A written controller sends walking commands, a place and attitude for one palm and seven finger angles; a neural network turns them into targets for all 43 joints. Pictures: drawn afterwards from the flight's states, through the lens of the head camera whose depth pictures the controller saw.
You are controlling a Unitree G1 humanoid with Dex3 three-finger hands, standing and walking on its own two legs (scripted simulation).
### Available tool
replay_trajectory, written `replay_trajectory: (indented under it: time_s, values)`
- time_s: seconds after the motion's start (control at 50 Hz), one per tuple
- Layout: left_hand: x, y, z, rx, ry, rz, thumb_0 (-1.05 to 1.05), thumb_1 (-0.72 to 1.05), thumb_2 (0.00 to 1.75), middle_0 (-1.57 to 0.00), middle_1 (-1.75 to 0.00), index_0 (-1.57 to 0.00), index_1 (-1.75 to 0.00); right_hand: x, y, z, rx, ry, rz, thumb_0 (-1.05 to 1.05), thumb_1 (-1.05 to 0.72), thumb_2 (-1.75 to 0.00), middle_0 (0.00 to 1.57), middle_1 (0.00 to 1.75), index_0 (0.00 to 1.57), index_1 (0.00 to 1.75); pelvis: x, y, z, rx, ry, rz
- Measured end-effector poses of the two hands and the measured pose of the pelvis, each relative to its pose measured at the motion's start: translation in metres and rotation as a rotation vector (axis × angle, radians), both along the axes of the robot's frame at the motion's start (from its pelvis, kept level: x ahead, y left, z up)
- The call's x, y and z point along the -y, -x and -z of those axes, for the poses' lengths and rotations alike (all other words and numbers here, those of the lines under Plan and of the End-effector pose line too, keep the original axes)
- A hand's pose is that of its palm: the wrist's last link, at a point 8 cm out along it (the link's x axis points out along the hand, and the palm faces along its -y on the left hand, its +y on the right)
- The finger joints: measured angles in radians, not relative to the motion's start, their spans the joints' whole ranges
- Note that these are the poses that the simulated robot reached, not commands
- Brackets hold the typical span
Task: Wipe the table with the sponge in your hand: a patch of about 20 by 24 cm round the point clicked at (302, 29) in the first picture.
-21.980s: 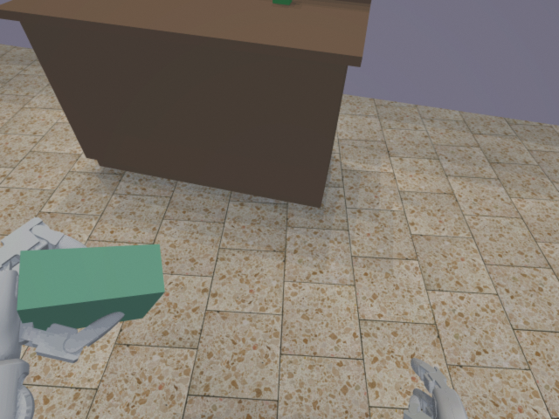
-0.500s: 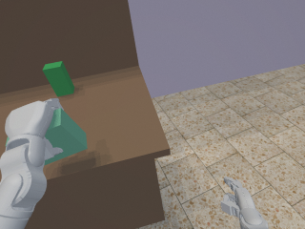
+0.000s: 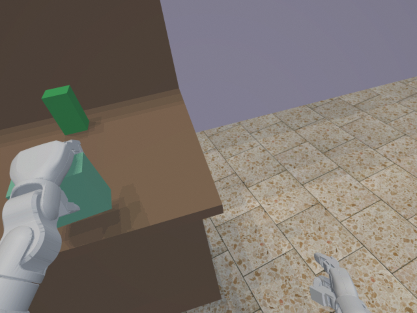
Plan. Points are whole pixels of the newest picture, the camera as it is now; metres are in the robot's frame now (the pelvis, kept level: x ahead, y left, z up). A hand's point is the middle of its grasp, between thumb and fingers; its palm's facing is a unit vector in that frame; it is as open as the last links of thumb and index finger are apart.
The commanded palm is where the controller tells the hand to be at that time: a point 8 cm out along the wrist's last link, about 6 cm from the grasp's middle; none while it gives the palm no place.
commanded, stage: move the sponge above the wiping area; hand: left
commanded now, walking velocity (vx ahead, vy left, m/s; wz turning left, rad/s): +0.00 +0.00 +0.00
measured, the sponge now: (71, 198) +0.26 +0.31 +0.12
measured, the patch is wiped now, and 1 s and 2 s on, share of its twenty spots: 0.00 0.00 0.00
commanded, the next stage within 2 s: none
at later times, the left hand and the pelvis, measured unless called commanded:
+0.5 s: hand (52, 190) +0.26 +0.33 +0.15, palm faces +0.01 -0.02 -1.00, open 9.6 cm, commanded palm +0.23 +0.33 +0.22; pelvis +0.01 +0.00 +0.00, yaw +1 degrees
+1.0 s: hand (48, 187) +0.26 +0.34 +0.15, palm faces +0.03 -0.03 -1.00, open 9.6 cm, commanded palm +0.23 +0.33 +0.23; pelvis +0.01 +0.01 +0.00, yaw +1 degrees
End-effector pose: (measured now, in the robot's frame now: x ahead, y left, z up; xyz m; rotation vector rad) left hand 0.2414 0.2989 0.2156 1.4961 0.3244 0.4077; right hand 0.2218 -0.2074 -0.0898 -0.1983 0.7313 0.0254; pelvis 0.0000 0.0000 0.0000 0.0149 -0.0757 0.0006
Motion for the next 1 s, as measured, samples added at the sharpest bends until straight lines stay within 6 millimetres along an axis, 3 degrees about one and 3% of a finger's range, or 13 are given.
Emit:
replay_trajectory:
  time_s: [0.12, 0.22, 0.42, 0.6, 0.7, 0.86, 1.0]
  values:
    - [0.003, 0.002, 0.011, -0.016, -0.002, 0.048, 0.01, -0.45, 1.03, -0.78, -1.37, -0.77, -1.37, 0.007, -0.008, -0.003, 0.007, 0.032, 0.002, 0.02, -0.91, -0.9, 0.2, 0.3, 0.2, 0.3, 0.004, -0.007, 0.0, 0.003, 0.002, -0.007]
    - [0.001, 0.002, 0.006, 0.032, -0.02, 0.063, 0.01, -0.45, 1.03, -0.78, -1.37, -0.77, -1.37, 0.008, -0.016, -0.007, 0.017, 0.04, 0.0, 0.02, -0.91, -0.9, 0.2, 0.3, 0.2, 0.3, 0.006, -0.012, 0.0, 0.005, 0.004, -0.006]
    - [-0.028, 0.006, 0.005, -0.004, -0.02, -0.075, 0.01, -0.45, 1.03, -0.78, -1.37, -0.77, -1.37, 0.004, -0.027, -0.008, 0.021, 0.028, -0.003, 0.02, -0.91, -0.9, 0.2, 0.3, 0.2, 0.3, 0.005, -0.015, 0.0, -0.004, 0.005, -0.013]
    - [-0.017, -0.001, 0.023, -0.065, -0.011, 0.047, 0.01, -0.45, 1.03, -0.78, -1.37, -0.77, -1.37, 0.003, -0.018, -0.007, 0.012, 0.062, 0.004, 0.02, -0.91, -0.9, 0.2, 0.3, 0.2, 0.3, 0.001, -0.014, 0.0, -0.002, 0.009, -0.022]
    - [-0.012, -0.008, 0.015, 0.009, -0.033, 0.102, 0.01, -0.45, 1.03, -0.78, -1.37, -0.78, -1.37, 0.0, -0.009, -0.004, -0.009, 0.062, 0.007, 0.02, -0.91, -0.9, 0.2, 0.3, 0.2, 0.3, -0.002, -0.012, -0.001, 0.001, 0.011, -0.019]
    - [-0.032, -0.006, -0.006, 0.065, -0.049, -0.016, 0.01, -0.45, 1.03, -0.78, -1.37, -0.77, -1.37, -0.006, -0.002, 0.002, -0.039, 0.02, 0.012, 0.02, -0.91, -0.9, 0.2, 0.3, 0.2, 0.3, -0.007, -0.01, -0.002, -0.006, 0.008, -0.005]
    - [-0.032, 0.005, 0.009, -0.034, 0.001, -0.039, 0.01, -0.45, 1.03, -0.78, -1.37, -0.77, -1.37, -0.009, -0.007, -0.001, -0.011, 0.023, 0.002, 0.02, -0.91, -0.9, 0.2, 0.3, 0.2, 0.3, -0.01, -0.007, -0.001, -0.006, 0.008, -0.016]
